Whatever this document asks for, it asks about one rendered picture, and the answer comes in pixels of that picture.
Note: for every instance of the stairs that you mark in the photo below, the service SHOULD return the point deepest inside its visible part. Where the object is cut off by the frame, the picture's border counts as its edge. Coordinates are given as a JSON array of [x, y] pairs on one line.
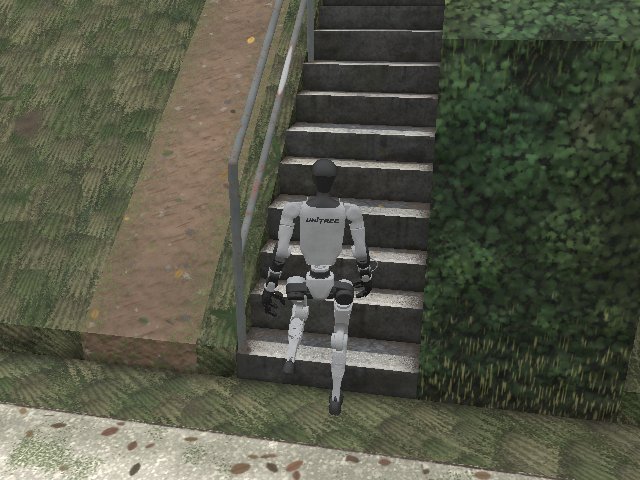
[[369, 104]]

